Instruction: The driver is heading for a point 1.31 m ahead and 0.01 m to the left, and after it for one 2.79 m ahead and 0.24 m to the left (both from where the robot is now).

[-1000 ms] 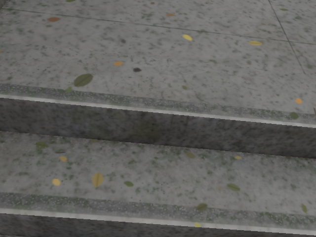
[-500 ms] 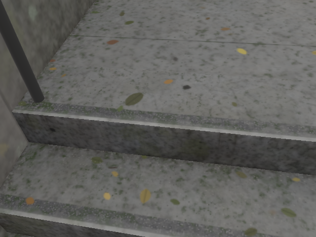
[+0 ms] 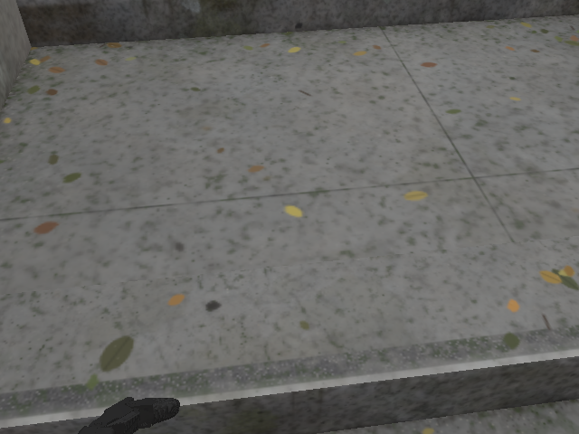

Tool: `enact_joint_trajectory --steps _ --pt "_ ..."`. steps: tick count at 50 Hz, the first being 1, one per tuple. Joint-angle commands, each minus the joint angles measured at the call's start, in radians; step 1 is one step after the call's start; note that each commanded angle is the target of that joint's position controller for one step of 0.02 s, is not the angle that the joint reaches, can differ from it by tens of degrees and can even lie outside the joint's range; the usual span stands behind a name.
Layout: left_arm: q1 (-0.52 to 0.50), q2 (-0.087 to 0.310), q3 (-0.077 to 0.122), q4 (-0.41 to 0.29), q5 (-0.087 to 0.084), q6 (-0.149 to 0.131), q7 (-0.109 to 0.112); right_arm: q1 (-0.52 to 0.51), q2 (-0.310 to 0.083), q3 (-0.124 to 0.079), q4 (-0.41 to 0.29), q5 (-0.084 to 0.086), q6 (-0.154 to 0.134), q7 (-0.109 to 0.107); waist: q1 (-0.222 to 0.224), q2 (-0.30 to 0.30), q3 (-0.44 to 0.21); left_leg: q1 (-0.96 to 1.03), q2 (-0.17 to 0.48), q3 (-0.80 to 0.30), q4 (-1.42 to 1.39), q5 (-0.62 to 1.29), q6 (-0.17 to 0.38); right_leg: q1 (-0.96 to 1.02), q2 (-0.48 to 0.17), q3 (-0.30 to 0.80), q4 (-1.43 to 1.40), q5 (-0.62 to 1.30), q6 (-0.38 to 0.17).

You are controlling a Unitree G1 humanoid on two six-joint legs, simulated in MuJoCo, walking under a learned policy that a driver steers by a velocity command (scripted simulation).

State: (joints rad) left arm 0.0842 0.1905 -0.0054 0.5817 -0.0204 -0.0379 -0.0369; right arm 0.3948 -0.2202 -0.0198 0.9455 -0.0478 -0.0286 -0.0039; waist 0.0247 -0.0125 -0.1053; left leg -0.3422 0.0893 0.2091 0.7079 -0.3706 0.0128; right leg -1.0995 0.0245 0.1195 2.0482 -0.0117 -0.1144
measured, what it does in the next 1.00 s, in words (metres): climbs: right foot 0.17 m higher, then left foot 0.17 m higher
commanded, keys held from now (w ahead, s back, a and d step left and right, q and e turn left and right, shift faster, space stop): w+e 0.34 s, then w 0.04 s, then w+q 0.62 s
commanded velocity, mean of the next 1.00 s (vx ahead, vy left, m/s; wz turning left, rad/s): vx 0.50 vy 0.00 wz -0.09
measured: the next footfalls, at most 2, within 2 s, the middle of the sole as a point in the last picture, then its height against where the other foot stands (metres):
right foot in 0.34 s outside the picture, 0.17 m higher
left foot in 0.92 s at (398, 316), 0.17 m higher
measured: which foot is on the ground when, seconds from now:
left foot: down 0.00-0.38, up 0.40-0.90, down 0.92-1.00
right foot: up 0.00-0.32, down 0.34-0.94, up 0.96-1.00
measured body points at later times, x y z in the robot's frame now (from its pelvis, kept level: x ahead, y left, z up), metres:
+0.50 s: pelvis +0.28 -0.15 +0.12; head +0.29 -0.16 +0.57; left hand +0.47 +0.06 +0.01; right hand +0.28 -0.42 -0.01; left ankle +0.18 +0.07 -0.37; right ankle +0.34 -0.23 -0.55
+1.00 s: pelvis +0.58 -0.19 +0.25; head +0.57 -0.22 +0.70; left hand +0.58 +0.04 +0.12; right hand +0.78 -0.41 +0.16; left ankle +0.66 -0.17 -0.38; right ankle +0.38 -0.28 -0.38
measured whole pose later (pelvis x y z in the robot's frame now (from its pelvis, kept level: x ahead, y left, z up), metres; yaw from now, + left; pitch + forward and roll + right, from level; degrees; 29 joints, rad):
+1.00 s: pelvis +0.58 -0.19 +0.25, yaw -3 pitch +3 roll +3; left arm 0.42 0.18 -0.03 0.99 0.01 -0.08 0.00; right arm 0.03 -0.20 0.02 0.71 -0.03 -0.01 0.06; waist -0.02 0.02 -0.08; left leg -0.78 -0.11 0.20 1.19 -0.50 0.19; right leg -0.24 -0.04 -0.03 1.11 -0.05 -0.06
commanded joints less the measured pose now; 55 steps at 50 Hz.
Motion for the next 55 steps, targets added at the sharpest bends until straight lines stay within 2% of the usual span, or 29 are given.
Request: enact_joint_trajectory --steps 1,8,11,13,14,15,16,17,18,19,20,21,23,24,25,29,31,34,37,39,42,44,46,47,48,49,51,52,55 --pt "0.152 -0.054 -0.032 0.032 0.021 0.036 0.041 -0.163 0.020 0.038 -0.082 -0.026 -0.049 0.014 0.077 0.034 0.180 -0.237 0.192 -0.119 -0.416 -0.008 0.132 -0.022 0.003 -0.042 0.077 0.134 0.058" --pt "-0.151 -0.087 -0.052 -0.120 -0.006 0.045 0.047 0.141 -0.046 0.009 -0.030 0.007 -0.029 -0.034 -0.095 0.102 0.222 0.420 0.338 -0.180 -0.459 -0.015 0.106 -0.618 -0.116 0.030 0.164 -0.150 0.090" --pt "-0.266 -0.092 -0.075 -0.207 -0.014 0.044 0.021 0.142 -0.032 0.003 -0.034 0.020 0.000 -0.067 -0.099 0.111 0.245 0.349 0.298 -0.109 -0.594 -0.060 0.087 -0.510 -0.200 -0.071 -0.094 -0.171 0.107" --pt "-0.288 -0.091 -0.096 -0.228 0.003 0.042 -0.008 0.093 -0.100 -0.020 -0.045 0.040 0.011 -0.081 -0.089 0.115 0.228 0.223 0.267 -0.009 -0.741 0.019 0.122 -0.188 -0.226 -0.223 -0.425 -0.206 0.093" --pt "-0.353 -0.119 -0.107 -0.253 -0.014 0.033 -0.023 0.106 -0.133 -0.033 -0.031 0.070 0.016 -0.081 -0.095 0.144 0.235 0.160 0.266 0.026 -0.819 0.175 0.129 0.047 -0.229 -0.252 -0.619 -0.339 0.055" --pt "-0.297 -0.056 -0.076 -0.215 -0.019 0.028 -0.032 0.119 -0.150 -0.031 0.000 0.068 0.015 -0.068 -0.065 0.142 0.221 0.147 0.226 0.094 -0.731 0.626 0.146 0.287 -0.123 -0.403 -0.732 -0.450 0.019" --pt "-0.211 -0.018 -0.043 -0.191 -0.002 0.012 -0.032 0.157 -0.207 -0.034 0.020 0.062 0.005 -0.056 -0.014 0.215 0.116 0.220 0.253 0.087 -0.536 1.450 0.168 0.468 0.003 -0.479 -0.690 -0.509 -0.029" --pt "0.049 0.094 0.018 -0.125 -0.022 0.016 -0.036 0.085 -0.290 -0.047 -0.017 0.054 -0.001 -0.052 0.135 0.302 -0.047 0.322 0.246 0.067 -0.297 1.855 0.151 0.654 0.063 -0.409 -0.845 -0.455 -0.089" --pt "0.261 0.223 0.073 -0.073 -0.018 0.030 -0.033 0.061 -0.313 -0.055 -0.059 0.063 -0.027 -0.044 0.227 0.279 -0.218 0.233 0.230 -0.012 -0.040 1.705 0.110 0.962 0.060 -0.140 -1.018 -0.334 -0.138" --pt "0.326 0.350 0.112 -0.033 -0.014 0.044 -0.005 0.085 -0.151 -0.011 -0.132 0.050 -0.066 -0.008 0.154 -0.183 -0.362 -0.191 0.013 -0.097 0.410 0.885 0.001 1.274 -0.201 0.555 -1.402 -0.608 -0.294" --pt "0.388 0.312 0.094 0.028 0.014 0.052 0.028 0.101 -0.147 -0.026 -0.043 0.051 -0.111 0.038 0.121 -0.221 -0.556 -0.168 -0.118 -0.348 0.850 0.253 0.005 1.293 -0.318 0.915 -1.750 -0.705 -0.250" --pt "0.390 0.231 0.058 0.067 0.040 0.032 0.024 0.064 -0.089 -0.043 -0.052 0.102 -0.113 0.054 0.092 -0.130 -0.480 -0.251 -0.127 -0.480 1.118 0.220 0.016 1.195 -0.368 0.824 -1.766 -0.688 -0.140" --pt "0.338 0.093 0.030 0.172 0.031 -0.007 -0.009 -0.233 0.031 -0.004 -0.201 0.088 -0.099 0.026 0.063 0.010 -0.099 -0.477 -0.082 -0.407 1.299 0.245 0.085 0.868 -0.343 0.527 -1.638 -0.632 -0.060" --pt "0.296 0.002 0.001 0.218 0.052 -0.027 -0.020 -0.257 0.066 0.014 -0.238 0.080 -0.100 0.026 0.007 0.019 -0.016 -0.510 -0.059 -0.427 1.331 0.280 0.130 0.757 -0.314 0.374 -1.606 -0.505 -0.037" --pt "0.261 -0.041 -0.007 0.248 0.060 -0.033 -0.032 -0.227 0.129 0.045 -0.247 0.075 -0.097 0.031 -0.051 0.007 0.024 -0.550 -0.056 -0.460 1.339 0.333 0.162 0.712 -0.274 0.228 -1.565 -0.391 0.007" --pt "0.226 -0.097 -0.030 0.285 0.067 -0.043 -0.028 -0.116 0.115 0.058 -0.196 0.093 -0.044 0.046 -0.118 -0.004 0.098 -0.796 -0.080 -0.442 1.366 0.404 0.151 0.704 -0.248 -0.075 -1.624 -0.170 0.090" --pt "0.295 -0.078 -0.039 0.349 0.081 -0.031 -0.019 -0.166 0.182 0.083 -0.214 0.099 -0.024 0.041 -0.105 -0.049 0.132 -1.021 -0.117 -0.396 1.685 0.394 0.144 0.749 -0.273 -0.095 -1.655 -0.129 0.116" --pt "0.256 -0.058 -0.050 0.374 0.074 -0.010 -0.015 -0.315 0.168 0.099 -0.296 0.078 -0.018 0.040 -0.116 -0.056 0.194 -1.043 -0.123 -0.306 1.486 0.483 0.128 0.620 -0.209 -0.244 -1.723 -0.142 0.200" --pt "0.410 -0.024 -0.055 0.433 0.067 -0.018 0.033 -0.555 0.167 0.117 -0.367 0.074 -0.013 0.014 0.003 -0.129 0.189 -1.017 -0.129 -0.104 1.307 0.453 0.062 0.626 -0.221 -0.263 -1.886 -0.067 0.130" --pt "0.505 0.030 -0.039 0.479 0.054 -0.017 0.074 -0.577 0.178 0.124 -0.386 0.079 -0.017 0.030 0.010 -0.161 0.150 -1.112 -0.058 -0.123 1.202 0.319 0.062 0.931 -0.250 -0.237 -1.907 0.077 0.098" --pt "0.434 0.063 -0.036 0.464 0.034 -0.016 0.090 -0.580 0.153 0.111 -0.372 0.071 -0.029 0.080 -0.049 -0.050 0.021 -0.770 -0.088 0.016 0.905 0.188 0.167 1.052 -0.250 -0.398 -1.862 0.943 0.123" --pt "0.448 0.190 -0.005 0.447 0.005 -0.026 0.103 -0.555 0.109 0.086 -0.367 0.060 -0.025 0.091 -0.088 -0.161 -0.035 -0.481 -0.163 0.128 0.645 -0.037 0.190 1.112 -0.337 -0.340 -1.770 1.587 0.059" --pt "0.354 0.223 0.008 0.404 0.013 -0.019 0.109 -0.353 -0.010 0.032 -0.311 0.050 0.004 0.089 -0.193 -0.269 -0.111 -0.353 -0.222 0.025 0.363 -0.166 0.235 1.312 -0.367 -0.299 -1.460 1.844 0.036" --pt "0.277 0.252 0.019 0.341 0.028 -0.036 0.106 -0.171 -0.106 -0.004 -0.272 0.023 0.012 0.100 -0.290 -0.222 -0.205 -0.004 -0.162 -0.269 0.297 -0.021 0.280 1.074 -0.330 -0.261 -1.220 1.688 0.013" --pt "0.264 0.121 -0.001 0.265 0.033 -0.070 0.060 -0.116 -0.191 -0.029 -0.256 0.013 0.028 0.085 -0.211 0.162 -0.288 0.264 0.018 -0.845 -0.083 -0.302 0.419 0.653 -0.062 -0.210 -0.801 0.581 0.055" --pt "0.174 0.089 0.008 0.248 0.041 -0.109 0.008 -0.082 -0.165 -0.027 -0.226 -0.006 0.032 0.043 -0.183 0.262 -0.282 0.325 0.089 -1.220 -0.434 -0.297 0.436 0.458 0.095 0.002 -0.377 -0.083 0.050" --pt "0.084 0.023 -0.004 0.122 0.029 -0.131 -0.043 -0.055 0.068 0.041 -0.135 0.012 -0.006 0.044 -0.062 0.037 -0.006 0.072 0.065 -1.020 -0.360 -0.203 0.300 0.208 0.040 0.071 -0.075 -0.149 -0.023" --pt "0.055 -0.017 -0.018 0.086 0.048 -0.126 -0.037 -0.114 0.097 0.047 -0.124 0.024 -0.028 0.057 0.006 -0.081 0.108 -0.057 0.017 -0.815 -0.299 -0.056 0.257 0.164 0.009 0.038 -0.094 -0.156 -0.044" --pt "0.189 -0.051 -0.050 0.076 0.040 -0.095 -0.015 -0.164 0.081 0.038 -0.106 0.038 -0.051 0.075 0.110 -0.054 0.114 -0.085 -0.079 -0.541 -0.300 0.136 0.192 0.102 -0.056 0.001 -0.083 -0.173 -0.047"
